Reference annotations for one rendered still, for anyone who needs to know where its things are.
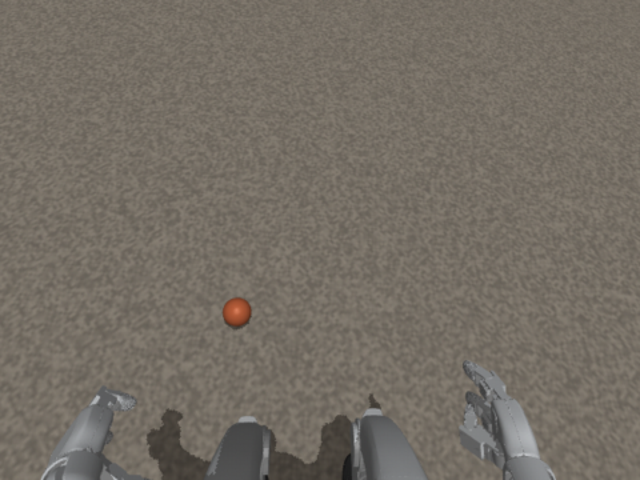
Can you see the right robot arm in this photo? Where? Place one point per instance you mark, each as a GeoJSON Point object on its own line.
{"type": "Point", "coordinates": [527, 468]}

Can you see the right robot hand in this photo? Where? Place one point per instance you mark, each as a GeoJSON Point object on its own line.
{"type": "Point", "coordinates": [506, 432]}

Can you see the ball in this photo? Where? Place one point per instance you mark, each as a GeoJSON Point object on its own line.
{"type": "Point", "coordinates": [236, 312]}

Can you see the left robot hand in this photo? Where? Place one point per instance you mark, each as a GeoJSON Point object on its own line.
{"type": "Point", "coordinates": [90, 431]}

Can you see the left robot arm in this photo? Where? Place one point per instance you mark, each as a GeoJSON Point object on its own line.
{"type": "Point", "coordinates": [74, 465]}

